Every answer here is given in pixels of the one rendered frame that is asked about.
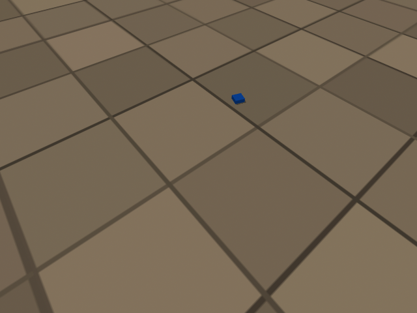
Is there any small box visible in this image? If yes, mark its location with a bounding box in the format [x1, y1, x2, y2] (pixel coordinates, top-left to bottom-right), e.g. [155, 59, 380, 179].
[231, 93, 245, 104]

